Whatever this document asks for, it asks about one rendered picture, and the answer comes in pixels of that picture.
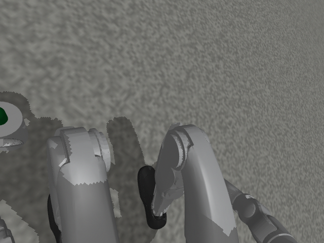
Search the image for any right robot hand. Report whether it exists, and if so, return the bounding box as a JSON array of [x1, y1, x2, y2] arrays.
[[224, 179, 243, 206]]

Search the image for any right robot arm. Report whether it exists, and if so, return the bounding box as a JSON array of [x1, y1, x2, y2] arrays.
[[232, 193, 298, 243]]

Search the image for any left robot hand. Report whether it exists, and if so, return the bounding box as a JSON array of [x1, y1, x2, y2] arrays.
[[0, 138, 24, 148]]

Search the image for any left robot arm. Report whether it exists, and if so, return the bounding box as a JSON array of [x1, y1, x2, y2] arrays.
[[0, 217, 15, 243]]

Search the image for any right robot foot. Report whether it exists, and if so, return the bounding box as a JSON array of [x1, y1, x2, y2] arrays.
[[137, 166, 167, 229]]

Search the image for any left robot foot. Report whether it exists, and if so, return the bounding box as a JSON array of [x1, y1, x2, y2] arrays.
[[47, 194, 62, 243]]

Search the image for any bottle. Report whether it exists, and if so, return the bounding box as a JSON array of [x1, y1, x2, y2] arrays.
[[0, 102, 28, 151]]

